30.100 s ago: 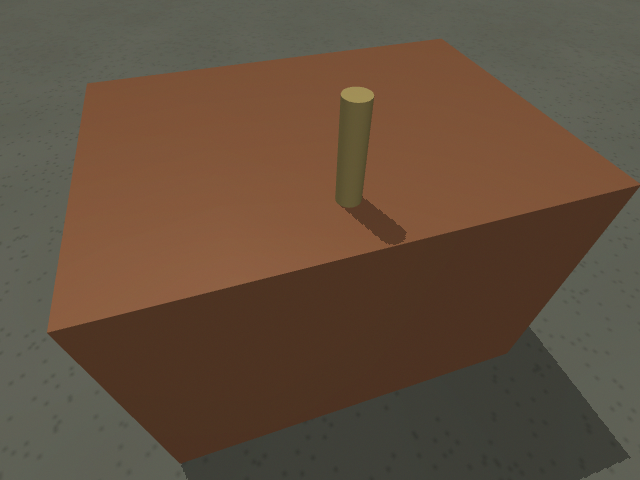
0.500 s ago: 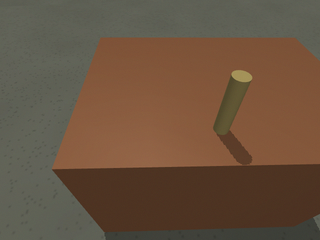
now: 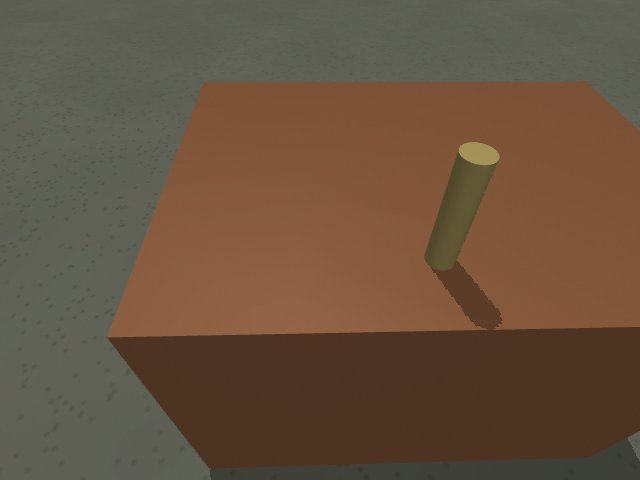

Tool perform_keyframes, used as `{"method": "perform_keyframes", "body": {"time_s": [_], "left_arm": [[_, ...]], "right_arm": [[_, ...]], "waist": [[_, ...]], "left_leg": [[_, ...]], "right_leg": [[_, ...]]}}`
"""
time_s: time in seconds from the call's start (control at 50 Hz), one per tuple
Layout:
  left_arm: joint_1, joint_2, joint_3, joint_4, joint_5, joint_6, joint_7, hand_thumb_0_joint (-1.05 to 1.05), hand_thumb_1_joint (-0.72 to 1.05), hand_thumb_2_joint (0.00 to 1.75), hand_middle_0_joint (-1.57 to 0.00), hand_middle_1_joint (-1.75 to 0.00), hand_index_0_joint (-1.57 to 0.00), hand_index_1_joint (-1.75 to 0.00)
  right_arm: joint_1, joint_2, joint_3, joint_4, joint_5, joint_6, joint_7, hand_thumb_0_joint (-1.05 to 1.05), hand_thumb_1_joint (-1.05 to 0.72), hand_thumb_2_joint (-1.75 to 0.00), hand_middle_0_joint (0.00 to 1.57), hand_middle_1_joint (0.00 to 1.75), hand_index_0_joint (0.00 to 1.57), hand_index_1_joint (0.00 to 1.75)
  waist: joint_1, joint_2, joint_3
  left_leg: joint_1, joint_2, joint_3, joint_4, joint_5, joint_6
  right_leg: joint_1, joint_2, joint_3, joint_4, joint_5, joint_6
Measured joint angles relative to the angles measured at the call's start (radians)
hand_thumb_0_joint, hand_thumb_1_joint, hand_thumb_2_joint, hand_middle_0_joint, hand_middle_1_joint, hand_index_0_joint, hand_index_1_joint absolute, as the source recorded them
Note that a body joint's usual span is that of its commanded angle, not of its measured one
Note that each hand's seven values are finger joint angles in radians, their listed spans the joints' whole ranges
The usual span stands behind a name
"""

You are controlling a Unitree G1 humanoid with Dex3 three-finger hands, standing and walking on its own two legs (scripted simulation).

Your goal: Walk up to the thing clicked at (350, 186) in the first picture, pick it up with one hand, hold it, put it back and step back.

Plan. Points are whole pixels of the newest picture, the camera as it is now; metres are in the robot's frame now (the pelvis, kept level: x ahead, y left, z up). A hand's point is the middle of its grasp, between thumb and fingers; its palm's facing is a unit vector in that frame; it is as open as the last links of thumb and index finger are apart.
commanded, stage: stand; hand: right
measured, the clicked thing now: (456, 213) +0.48 -0.20 +0.07
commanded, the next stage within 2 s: step back in 0.78 s
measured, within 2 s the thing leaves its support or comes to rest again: neither
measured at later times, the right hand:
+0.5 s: hand out of the picture +0.05 -0.25 -0.16, palm faces -0.01 +0.94 -0.34, open 7.4 cm
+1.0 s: hand out of the picture +0.06 -0.28 -0.17, palm faces +0.00 +0.93 -0.36, open 7.4 cm
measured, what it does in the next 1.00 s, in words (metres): stands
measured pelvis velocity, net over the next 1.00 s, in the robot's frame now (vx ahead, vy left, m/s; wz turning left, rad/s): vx -0.04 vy -0.01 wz -0.01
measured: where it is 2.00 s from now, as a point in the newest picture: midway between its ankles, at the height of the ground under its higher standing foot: outside the picture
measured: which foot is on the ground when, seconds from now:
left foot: down 0.00-1.00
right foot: down 0.00-1.00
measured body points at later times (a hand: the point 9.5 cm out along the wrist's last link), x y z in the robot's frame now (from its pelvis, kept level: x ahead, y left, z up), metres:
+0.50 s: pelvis +0.00 +0.00 +0.00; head +0.01 +0.00 +0.45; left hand +0.06 +0.30 -0.13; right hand +0.05 -0.30 -0.14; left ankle +0.00 +0.14 -0.75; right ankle -0.01 -0.14 -0.75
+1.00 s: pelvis -0.04 -0.01 -0.02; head +0.02 -0.01 +0.43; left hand +0.07 +0.31 -0.14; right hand +0.06 -0.33 -0.14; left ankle +0.00 +0.13 -0.75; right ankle -0.01 -0.14 -0.75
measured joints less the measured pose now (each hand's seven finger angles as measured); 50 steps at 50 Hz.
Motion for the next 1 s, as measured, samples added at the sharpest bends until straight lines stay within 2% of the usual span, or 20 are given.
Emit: {"method": "perform_keyframes", "body": {"time_s": [0.78,0.9,1.0], "left_arm": [[-0.001,0.0,-0.004,-0.006,0.0,-0.002,-0.002,0.01,0.9,0.89,-0.2,-0.3,-0.21,-0.3],[-0.031,0.026,0.026,-0.072,-0.022,0.017,0.004,0.01,0.9,0.89,-0.2,-0.3,-0.21,-0.3],[-0.05,0.053,0.037,-0.124,-0.017,0.038,0.005,0.01,0.9,0.89,-0.2,-0.3,-0.21,-0.3]], "right_arm": [[0.006,-0.003,0.001,0.001,-0.002,-0.003,0.002,0.01,-0.9,-0.9,0.2,0.3,0.2,0.3],[-0.033,-0.015,-0.021,-0.059,0.016,0.022,0.009,0.01,-0.9,-0.9,0.21,0.3,0.2,0.3],[-0.063,-0.034,-0.042,-0.117,0.017,0.046,0.01,0.01,-0.9,-0.9,0.21,0.3,0.2,0.3]], "waist": [[-0.002,0.001,-0.003],[0.0,-0.007,0.068],[0.002,-0.012,0.12]], "left_leg": [[-0.01,0.003,0.0,0.002,0.001,-0.002],[-0.093,0.003,0.001,0.108,-0.025,0.003],[-0.171,0.007,0.001,0.207,-0.046,0.002]], "right_leg": [[-0.01,0.003,0.0,0.002,0.002,-0.002],[-0.105,0.005,0.005,0.131,-0.035,-0.01],[-0.199,0.011,0.009,0.26,-0.069,-0.029]]}}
